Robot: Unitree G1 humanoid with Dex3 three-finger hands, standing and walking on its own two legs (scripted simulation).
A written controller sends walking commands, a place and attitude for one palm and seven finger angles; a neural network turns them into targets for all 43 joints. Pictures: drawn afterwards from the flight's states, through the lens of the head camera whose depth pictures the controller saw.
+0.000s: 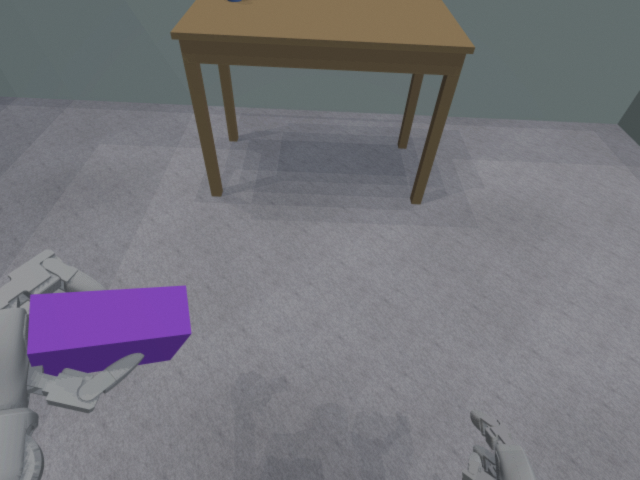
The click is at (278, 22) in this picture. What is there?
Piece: table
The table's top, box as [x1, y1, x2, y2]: [170, 0, 474, 53]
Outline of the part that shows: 170,32 171,37 175,39 472,53 474,49 472,43 441,0 242,0 238,2 230,2 227,0 196,0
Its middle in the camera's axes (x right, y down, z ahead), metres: +0.01 -0.89 +1.56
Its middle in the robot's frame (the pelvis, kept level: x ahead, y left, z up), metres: +1.76 +0.08 -0.03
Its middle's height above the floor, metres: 0.74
